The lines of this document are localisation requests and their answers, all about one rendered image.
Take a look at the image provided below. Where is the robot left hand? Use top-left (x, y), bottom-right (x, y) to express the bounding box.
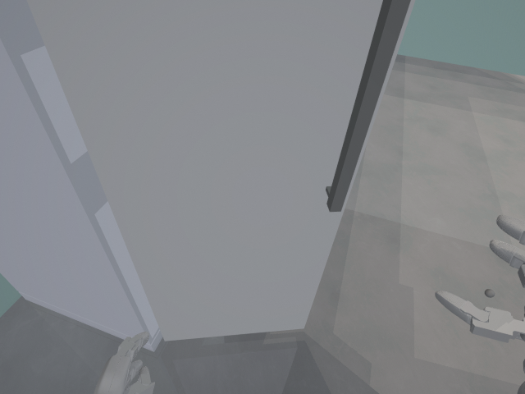
top-left (94, 332), bottom-right (155, 394)

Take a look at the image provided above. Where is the fridge door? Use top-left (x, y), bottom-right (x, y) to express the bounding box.
top-left (27, 0), bottom-right (416, 341)

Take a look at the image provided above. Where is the robot right hand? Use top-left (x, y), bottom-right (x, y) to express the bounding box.
top-left (435, 215), bottom-right (525, 343)

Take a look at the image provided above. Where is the handle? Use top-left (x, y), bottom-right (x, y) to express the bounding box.
top-left (326, 0), bottom-right (411, 212)

